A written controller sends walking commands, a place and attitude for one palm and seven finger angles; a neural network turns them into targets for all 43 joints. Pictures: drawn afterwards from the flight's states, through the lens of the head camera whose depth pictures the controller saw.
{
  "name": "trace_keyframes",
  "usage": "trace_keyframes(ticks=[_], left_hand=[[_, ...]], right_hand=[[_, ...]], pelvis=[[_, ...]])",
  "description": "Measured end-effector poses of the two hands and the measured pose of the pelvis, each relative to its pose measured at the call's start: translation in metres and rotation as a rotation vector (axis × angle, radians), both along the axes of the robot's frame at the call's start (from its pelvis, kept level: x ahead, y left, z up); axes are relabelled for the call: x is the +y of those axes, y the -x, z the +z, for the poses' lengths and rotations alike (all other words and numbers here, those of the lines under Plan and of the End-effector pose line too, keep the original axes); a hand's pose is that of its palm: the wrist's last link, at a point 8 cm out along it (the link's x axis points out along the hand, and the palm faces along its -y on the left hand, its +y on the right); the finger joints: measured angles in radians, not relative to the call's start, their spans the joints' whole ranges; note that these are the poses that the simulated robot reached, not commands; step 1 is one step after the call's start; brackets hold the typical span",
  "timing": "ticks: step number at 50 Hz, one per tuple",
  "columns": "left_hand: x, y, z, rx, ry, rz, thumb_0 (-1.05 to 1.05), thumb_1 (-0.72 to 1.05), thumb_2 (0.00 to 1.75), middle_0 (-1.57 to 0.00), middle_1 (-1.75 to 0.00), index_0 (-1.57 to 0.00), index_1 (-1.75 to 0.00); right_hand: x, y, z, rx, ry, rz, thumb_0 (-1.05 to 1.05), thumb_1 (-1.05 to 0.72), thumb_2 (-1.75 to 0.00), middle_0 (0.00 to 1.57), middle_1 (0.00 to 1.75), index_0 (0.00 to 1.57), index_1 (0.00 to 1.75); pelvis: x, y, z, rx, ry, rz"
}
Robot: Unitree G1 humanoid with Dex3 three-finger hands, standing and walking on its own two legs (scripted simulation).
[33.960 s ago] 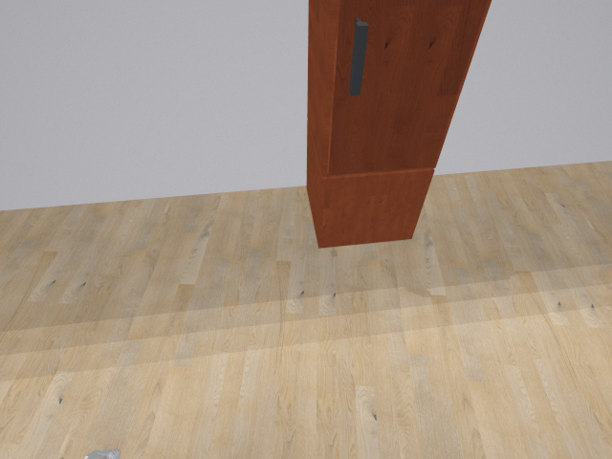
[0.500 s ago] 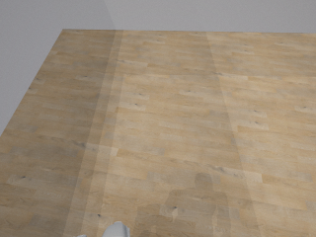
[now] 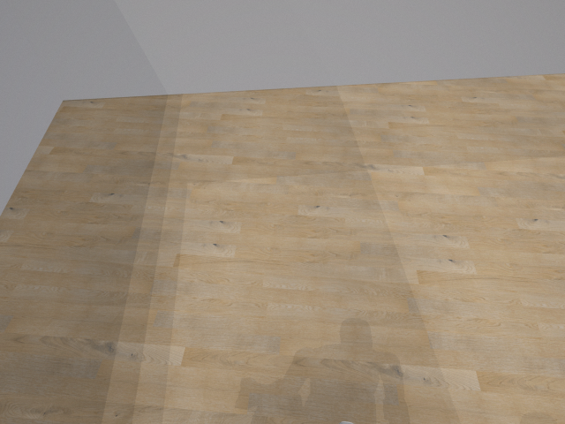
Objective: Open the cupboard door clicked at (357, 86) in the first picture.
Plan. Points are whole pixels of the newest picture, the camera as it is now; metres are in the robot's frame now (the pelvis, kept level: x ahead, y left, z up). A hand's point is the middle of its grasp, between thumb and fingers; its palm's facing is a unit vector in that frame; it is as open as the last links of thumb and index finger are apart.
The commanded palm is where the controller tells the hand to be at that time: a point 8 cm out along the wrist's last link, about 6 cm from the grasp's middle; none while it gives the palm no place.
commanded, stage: turn to face it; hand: left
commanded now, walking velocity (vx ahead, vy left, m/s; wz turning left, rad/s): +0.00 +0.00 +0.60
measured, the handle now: out of the picture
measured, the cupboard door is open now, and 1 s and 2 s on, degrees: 45 45 45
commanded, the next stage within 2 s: none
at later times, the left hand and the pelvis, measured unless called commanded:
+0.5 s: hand (153, 412) +0.17 +0.22 -0.16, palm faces +0.29 -0.93 -0.22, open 7.3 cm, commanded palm none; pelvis +0.12 +0.00 +0.01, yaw +16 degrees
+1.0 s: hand out of the picture +0.07 +0.14 -0.17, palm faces +0.61 -0.75 -0.23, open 7.4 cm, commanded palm none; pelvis +0.17 -0.04 +0.00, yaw +38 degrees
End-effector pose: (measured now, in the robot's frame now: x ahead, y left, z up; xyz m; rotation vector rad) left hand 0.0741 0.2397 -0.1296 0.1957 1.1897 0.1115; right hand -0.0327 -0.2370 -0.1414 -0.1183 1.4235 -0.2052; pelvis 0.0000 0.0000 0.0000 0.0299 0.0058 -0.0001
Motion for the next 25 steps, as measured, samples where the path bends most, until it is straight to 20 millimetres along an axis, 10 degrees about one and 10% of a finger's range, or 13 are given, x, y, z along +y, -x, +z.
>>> trace_keyframes(ticks=[6,17,25], left_hand=[[-0.018,-0.051,0.002,-0.068,0.009,0.065,0.0,0.91,0.89,-0.19,-0.3,-0.2,-0.3],[0.01,-0.058,-0.027,0.017,0.047,0.23,-0.01,0.92,0.89,-0.2,-0.3,-0.2,-0.3],[0.022,-0.071,0.002,0.002,-0.011,0.324,0.0,0.91,0.89,-0.19,-0.3,-0.2,-0.3]], right_hand=[[-0.008,-0.029,0.0,0.134,-0.01,0.029,0.01,-0.92,-0.9,0.2,0.3,0.2,0.3],[0.019,-0.191,0.008,-0.099,0.024,0.222,0.0,-0.91,-0.9,0.2,0.3,0.2,0.3],[0.017,-0.261,0.02,-0.152,0.02,0.335,0.0,-0.9,-0.9,0.2,0.3,0.2,0.3]], pelvis=[[-0.009,-0.04,0.001,-0.006,0.03,0.09],[0.008,-0.093,-0.008,0.021,0.052,0.21],[-0.002,-0.12,0.009,0.034,0.056,0.288]])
